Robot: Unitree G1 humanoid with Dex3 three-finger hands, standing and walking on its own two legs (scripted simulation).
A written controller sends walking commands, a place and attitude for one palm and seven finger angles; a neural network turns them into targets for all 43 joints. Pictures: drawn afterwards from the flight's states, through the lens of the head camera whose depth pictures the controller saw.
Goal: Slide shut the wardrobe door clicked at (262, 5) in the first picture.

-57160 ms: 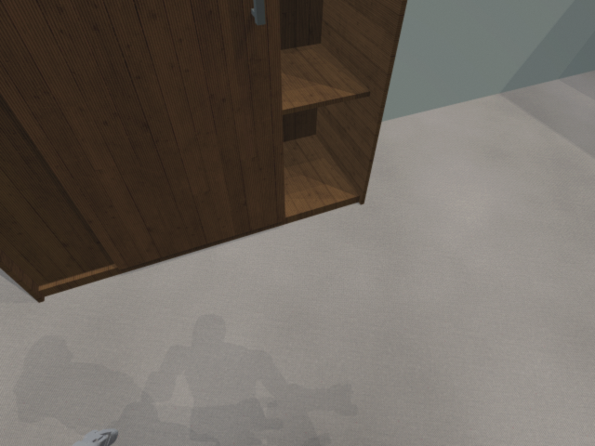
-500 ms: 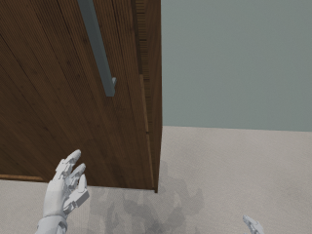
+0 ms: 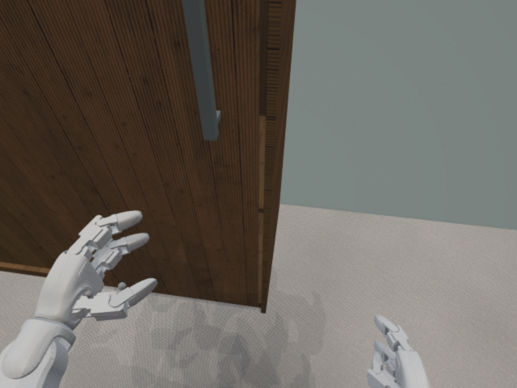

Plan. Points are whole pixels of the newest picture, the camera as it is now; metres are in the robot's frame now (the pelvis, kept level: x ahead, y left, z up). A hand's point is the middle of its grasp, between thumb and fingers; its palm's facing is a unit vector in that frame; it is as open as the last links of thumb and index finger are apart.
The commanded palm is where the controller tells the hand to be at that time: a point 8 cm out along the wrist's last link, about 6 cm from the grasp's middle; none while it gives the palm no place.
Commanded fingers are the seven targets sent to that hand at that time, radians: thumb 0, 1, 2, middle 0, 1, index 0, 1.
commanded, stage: raise the hand with hooked fingers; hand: left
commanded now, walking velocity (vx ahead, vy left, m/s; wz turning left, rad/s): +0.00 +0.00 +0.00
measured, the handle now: (203, 42) +0.50 +0.12 +0.29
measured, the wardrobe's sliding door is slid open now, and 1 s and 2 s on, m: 0.01 0.01 0.01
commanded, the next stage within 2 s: move the hooked fingers beside the handle in 1.40 s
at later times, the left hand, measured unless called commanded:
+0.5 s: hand (47, 213) +0.25 +0.26 +0.21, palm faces +0.02 -0.99 -0.13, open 13.2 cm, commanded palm +0.22 +0.30 +0.22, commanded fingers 0.00 -0.50 0.30 -0.30 -1.20 -0.30 -1.20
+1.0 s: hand out of the picture +0.28 +0.28 +0.31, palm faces +0.04 -0.98 -0.17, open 14.0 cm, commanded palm +0.25 +0.32 +0.30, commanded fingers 0.00 -0.50 0.30 -0.30 -1.20 -0.30 -1.20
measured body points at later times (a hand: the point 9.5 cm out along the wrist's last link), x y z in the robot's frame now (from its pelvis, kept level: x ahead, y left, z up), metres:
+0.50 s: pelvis +0.01 +0.01 +0.02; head -0.01 +0.00 +0.47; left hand +0.25 +0.31 +0.21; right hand +0.22 -0.21 -0.03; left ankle +0.02 +0.12 -0.71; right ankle +0.00 -0.10 -0.71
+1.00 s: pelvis +0.01 +0.00 +0.03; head -0.02 -0.04 +0.48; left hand +0.27 +0.33 +0.32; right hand +0.21 -0.22 -0.04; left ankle +0.02 +0.12 -0.71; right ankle +0.00 -0.10 -0.71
